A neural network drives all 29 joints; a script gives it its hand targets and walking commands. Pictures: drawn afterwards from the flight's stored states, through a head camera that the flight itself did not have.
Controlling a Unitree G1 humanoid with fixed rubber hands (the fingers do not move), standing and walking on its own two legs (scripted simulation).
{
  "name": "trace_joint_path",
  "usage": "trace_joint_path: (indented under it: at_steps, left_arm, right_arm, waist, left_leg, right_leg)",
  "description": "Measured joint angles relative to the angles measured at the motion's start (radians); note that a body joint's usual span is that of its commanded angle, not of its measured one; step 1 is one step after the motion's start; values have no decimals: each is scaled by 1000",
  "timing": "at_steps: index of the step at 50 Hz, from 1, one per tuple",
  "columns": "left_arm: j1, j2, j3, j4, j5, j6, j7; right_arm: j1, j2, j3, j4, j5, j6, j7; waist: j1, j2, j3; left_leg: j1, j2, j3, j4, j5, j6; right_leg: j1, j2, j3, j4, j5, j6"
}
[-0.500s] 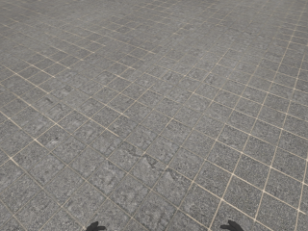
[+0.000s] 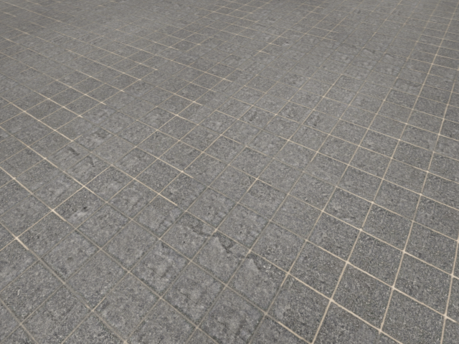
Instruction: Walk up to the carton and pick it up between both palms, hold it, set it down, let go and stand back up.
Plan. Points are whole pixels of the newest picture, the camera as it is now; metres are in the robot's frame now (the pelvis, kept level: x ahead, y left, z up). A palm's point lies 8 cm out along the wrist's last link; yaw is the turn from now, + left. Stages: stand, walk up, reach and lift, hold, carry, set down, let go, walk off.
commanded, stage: stand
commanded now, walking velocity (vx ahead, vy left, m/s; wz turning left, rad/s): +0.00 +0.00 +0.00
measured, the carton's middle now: out of the picture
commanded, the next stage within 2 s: walk up in 0.98 s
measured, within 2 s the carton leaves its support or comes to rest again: neither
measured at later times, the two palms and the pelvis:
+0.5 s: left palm out of the picture -0.01 +0.20 -0.14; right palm out of the picture -0.01 -0.20 -0.14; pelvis +0.01 +0.00 +0.01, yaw +0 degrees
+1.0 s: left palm out of the picture -0.02 +0.20 -0.14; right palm out of the picture -0.02 -0.18 -0.14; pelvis +0.01 +0.01 +0.01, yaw +0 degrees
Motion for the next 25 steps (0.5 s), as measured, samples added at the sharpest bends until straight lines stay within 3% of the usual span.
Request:
trace_joint_path:
  at_steps: [25]
  left_arm:
    - [21,-55,2,234,-2,-9,17]
  right_arm:
    - [17,55,-3,226,3,-11,-17]
  waist:
    - [0,-1,36]
  left_leg:
    - [129,-4,1,-139,55,2]
  right_leg:
    - [129,-4,2,-139,55,6]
